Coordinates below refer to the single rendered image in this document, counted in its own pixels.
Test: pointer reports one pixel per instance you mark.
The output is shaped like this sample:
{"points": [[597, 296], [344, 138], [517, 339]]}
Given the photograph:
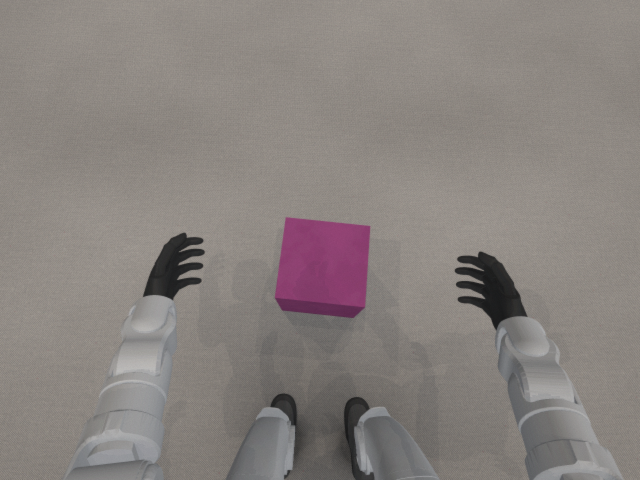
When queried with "robot left forearm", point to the robot left forearm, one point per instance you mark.
{"points": [[127, 422]]}

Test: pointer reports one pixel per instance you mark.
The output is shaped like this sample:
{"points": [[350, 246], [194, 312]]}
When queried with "left robot shin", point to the left robot shin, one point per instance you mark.
{"points": [[272, 412]]}

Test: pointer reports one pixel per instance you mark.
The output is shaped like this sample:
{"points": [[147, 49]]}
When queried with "right robot hand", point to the right robot hand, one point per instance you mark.
{"points": [[502, 300]]}

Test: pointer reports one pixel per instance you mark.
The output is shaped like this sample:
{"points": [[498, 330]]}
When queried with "robot left upper arm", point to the robot left upper arm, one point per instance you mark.
{"points": [[131, 470]]}

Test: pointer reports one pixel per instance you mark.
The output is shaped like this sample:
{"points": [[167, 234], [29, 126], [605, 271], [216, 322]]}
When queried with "carton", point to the carton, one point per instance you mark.
{"points": [[323, 267]]}

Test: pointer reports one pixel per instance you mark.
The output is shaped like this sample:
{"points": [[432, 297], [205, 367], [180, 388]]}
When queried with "left robot hand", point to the left robot hand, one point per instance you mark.
{"points": [[164, 274]]}

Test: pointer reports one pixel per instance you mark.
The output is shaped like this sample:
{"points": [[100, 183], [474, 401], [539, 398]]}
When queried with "left robot foot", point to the left robot foot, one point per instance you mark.
{"points": [[286, 403]]}

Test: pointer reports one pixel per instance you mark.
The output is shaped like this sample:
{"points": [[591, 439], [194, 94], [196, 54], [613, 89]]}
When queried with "robot right forearm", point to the robot right forearm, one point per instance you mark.
{"points": [[557, 433]]}

